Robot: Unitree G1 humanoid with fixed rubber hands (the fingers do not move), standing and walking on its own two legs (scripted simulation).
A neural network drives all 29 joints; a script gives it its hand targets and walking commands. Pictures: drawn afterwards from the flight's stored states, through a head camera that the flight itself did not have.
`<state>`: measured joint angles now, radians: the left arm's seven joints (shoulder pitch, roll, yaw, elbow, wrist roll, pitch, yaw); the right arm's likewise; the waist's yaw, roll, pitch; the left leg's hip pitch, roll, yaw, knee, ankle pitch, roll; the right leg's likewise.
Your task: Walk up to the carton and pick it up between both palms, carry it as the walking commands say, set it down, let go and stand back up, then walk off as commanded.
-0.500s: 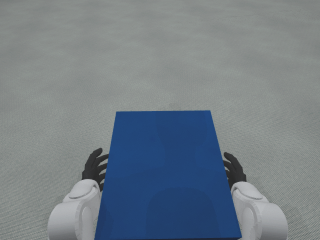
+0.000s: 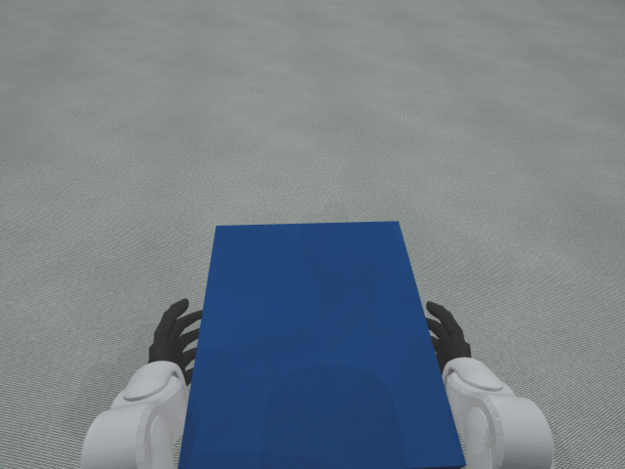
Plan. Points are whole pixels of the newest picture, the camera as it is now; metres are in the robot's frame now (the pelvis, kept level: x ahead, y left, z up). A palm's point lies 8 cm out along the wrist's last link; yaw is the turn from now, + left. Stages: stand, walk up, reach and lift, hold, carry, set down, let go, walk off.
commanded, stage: carry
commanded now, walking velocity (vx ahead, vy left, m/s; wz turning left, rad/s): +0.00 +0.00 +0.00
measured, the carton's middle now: (311, 372) +0.25 +0.01 +0.01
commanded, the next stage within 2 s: none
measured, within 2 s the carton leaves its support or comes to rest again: neither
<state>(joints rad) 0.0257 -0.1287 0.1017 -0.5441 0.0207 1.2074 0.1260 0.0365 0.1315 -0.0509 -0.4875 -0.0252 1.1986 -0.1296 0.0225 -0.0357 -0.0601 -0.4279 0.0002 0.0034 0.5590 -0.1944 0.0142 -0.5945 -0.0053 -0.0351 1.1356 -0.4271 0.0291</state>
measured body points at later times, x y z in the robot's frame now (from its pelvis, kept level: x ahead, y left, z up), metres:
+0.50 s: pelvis -0.14 +0.00 +0.00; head -0.17 +0.01 +0.45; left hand +0.10 +0.16 +0.09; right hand +0.10 -0.15 +0.08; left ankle -0.11 +0.12 -0.73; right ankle -0.07 -0.11 -0.73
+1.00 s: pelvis -0.20 -0.01 +0.00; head -0.21 -0.01 +0.45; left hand +0.06 +0.15 +0.08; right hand +0.05 -0.17 +0.07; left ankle -0.11 +0.12 -0.73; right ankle -0.08 -0.11 -0.73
